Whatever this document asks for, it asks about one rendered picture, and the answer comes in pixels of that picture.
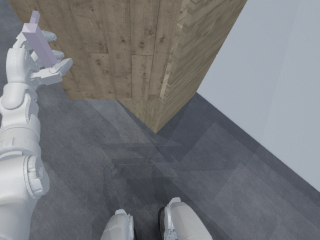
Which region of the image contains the handle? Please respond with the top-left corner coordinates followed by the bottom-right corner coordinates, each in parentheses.
top-left (22, 10), bottom-right (61, 71)

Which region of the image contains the left robot forearm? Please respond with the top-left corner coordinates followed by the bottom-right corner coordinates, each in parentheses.
top-left (0, 82), bottom-right (41, 161)

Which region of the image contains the robot thigh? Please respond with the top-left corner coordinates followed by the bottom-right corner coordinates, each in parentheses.
top-left (100, 213), bottom-right (134, 240)
top-left (164, 202), bottom-right (213, 240)

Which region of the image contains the cupboard door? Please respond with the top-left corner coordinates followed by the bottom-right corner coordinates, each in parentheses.
top-left (7, 0), bottom-right (183, 101)

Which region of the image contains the robot left upper arm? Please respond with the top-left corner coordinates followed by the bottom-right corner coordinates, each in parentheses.
top-left (0, 154), bottom-right (50, 240)

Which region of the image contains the right robot thigh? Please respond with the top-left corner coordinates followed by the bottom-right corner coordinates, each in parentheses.
top-left (164, 202), bottom-right (213, 240)

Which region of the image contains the left robot hand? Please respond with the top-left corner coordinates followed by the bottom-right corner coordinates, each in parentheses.
top-left (6, 30), bottom-right (73, 91)

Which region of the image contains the left robot thigh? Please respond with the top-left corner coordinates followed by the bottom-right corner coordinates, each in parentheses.
top-left (100, 213), bottom-right (134, 240)

